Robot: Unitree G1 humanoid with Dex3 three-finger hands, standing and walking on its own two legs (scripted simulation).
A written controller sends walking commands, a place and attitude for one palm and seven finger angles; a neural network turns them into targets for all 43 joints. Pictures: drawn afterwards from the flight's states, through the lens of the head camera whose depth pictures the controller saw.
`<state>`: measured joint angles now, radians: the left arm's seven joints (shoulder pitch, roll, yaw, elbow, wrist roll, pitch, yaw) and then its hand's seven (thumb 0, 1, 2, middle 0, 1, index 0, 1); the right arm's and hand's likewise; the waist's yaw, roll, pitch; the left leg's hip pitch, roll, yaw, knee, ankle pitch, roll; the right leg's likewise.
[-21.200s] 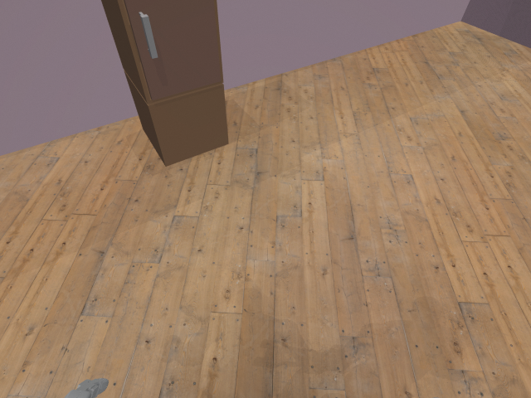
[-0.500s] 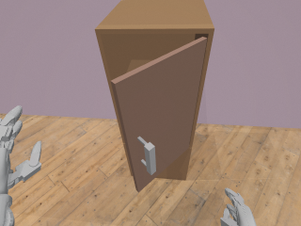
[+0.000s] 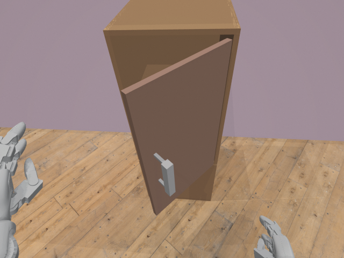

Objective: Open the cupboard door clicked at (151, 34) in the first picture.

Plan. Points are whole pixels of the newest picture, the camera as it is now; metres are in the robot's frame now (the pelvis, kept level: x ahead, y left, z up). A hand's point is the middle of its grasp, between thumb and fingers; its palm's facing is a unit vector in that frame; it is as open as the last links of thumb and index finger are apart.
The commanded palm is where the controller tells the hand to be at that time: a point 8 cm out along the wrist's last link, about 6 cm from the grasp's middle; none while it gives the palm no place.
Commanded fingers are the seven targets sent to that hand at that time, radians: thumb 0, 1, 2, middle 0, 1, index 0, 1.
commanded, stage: step back with the hand held close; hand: left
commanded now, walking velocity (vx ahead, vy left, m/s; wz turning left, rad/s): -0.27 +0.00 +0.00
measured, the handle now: (164, 174) +0.37 +0.08 -0.07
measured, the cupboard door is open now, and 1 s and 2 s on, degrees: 48 48 48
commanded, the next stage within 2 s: stop stepping back and stand still in 1.12 s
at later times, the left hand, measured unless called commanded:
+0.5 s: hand (6, 210) +0.14 +0.30 +0.15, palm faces +0.41 -0.74 -0.53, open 7.4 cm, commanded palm +0.08 +0.33 +0.17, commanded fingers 0.00 0.90 0.90 -0.20 -0.30 -0.20 -0.30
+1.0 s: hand out of the picture +0.02 +0.30 +0.16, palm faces +0.54 -0.64 -0.55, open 7.4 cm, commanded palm -0.05 +0.33 +0.17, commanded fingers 0.00 0.90 0.90 -0.20 -0.30 -0.20 -0.30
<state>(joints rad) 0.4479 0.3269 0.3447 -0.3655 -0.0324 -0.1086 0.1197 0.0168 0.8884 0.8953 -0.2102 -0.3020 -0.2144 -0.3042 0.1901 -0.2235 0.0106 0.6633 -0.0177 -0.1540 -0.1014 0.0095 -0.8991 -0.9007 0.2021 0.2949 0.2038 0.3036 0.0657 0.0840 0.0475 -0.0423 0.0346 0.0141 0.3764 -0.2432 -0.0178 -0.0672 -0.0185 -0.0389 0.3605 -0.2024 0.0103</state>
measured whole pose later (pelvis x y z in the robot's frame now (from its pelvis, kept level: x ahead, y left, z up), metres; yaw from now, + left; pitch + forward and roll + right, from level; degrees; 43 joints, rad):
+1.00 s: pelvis -0.14 +0.01 -0.03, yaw +9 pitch -3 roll -1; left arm 0.52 0.44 0.49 -0.52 0.01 -0.26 0.14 0.01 0.89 0.90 -0.21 -0.30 -0.22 -0.30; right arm 0.20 -0.23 -0.02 0.61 -0.01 -0.11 -0.07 0.01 -0.90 -0.90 0.20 0.30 0.21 0.30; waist -0.01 0.00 0.11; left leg -0.51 0.00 0.01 0.76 -0.42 0.02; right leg -0.42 0.02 0.08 0.62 -0.16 0.03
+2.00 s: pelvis -0.30 -0.02 -0.01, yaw +1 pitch -1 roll -1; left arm 0.52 0.38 0.40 -0.41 -0.02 -0.23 0.16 0.01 0.89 0.90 -0.21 -0.30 -0.22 -0.30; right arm 0.30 -0.23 -0.01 0.70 -0.01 -0.15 -0.10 0.01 -0.90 -0.90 0.20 0.29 0.20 0.30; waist 0.00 0.01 -0.03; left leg -0.27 0.02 0.03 0.52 -0.26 0.01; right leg -0.17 0.02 -0.07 0.51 -0.33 -0.03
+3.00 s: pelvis -0.34 +0.00 -0.01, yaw +1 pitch -1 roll +0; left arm 0.27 0.22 -0.03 0.81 0.03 0.05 -0.01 0.01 0.91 0.90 -0.20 -0.30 -0.20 -0.30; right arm 0.16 -0.29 0.00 0.93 -0.03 0.00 0.01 0.00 -0.90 -0.90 0.20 0.29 0.20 0.30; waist -0.03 0.00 0.06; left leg -0.33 -0.01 0.05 0.50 -0.16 0.04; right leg -0.24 -0.02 -0.06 0.53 -0.28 -0.01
